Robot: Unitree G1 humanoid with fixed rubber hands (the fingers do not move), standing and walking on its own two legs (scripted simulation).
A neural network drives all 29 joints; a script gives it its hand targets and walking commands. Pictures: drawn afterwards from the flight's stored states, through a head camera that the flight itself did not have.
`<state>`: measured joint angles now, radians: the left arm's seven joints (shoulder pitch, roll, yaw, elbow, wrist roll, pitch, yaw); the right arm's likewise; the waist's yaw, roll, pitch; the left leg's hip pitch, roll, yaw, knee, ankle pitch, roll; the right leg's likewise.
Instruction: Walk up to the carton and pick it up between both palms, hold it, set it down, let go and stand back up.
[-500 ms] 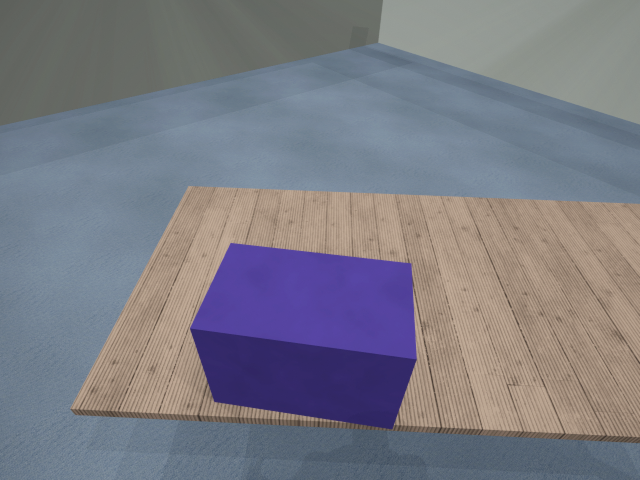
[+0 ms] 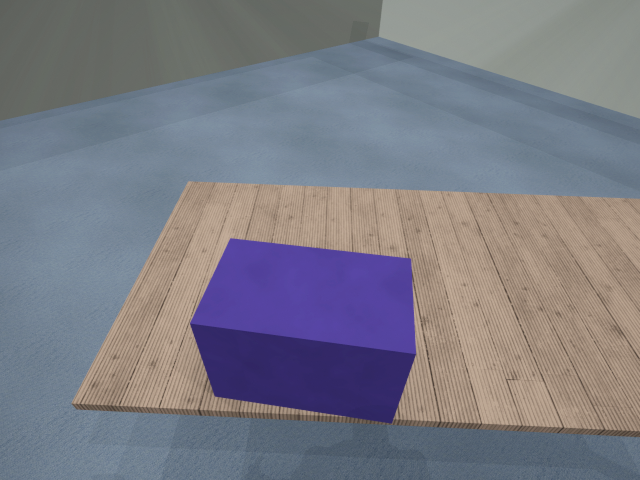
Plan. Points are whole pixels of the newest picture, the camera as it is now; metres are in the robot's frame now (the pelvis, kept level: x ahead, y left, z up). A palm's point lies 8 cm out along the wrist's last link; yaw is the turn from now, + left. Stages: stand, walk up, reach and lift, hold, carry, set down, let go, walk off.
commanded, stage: stand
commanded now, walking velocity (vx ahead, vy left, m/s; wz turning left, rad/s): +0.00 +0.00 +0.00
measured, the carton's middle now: (309, 329) +0.37 +0.04 -0.02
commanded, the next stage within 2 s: none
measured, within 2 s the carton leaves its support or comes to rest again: neither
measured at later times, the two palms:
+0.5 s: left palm out of the picture +0.08 +0.28 -0.11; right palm out of the picture +0.04 -0.25 -0.13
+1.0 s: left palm out of the picture +0.08 +0.28 -0.12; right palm out of the picture +0.04 -0.25 -0.13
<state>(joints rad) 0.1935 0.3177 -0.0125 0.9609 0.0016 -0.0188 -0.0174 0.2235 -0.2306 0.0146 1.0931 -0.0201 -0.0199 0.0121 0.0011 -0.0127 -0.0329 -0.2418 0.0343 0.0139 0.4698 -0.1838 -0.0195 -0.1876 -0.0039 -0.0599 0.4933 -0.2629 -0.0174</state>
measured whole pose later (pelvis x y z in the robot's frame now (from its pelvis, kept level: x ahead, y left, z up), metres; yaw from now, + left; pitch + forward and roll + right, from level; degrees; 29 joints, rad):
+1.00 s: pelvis +0.00 +0.00 +0.00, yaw +0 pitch -3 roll +0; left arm 0.19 0.32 -0.01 0.96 0.00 -0.02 -0.02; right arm 0.22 -0.23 0.01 1.08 -0.02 -0.01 0.01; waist 0.00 -0.01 0.01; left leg -0.24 0.03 0.01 0.47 -0.18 -0.02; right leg -0.19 0.00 -0.06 0.49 -0.26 -0.02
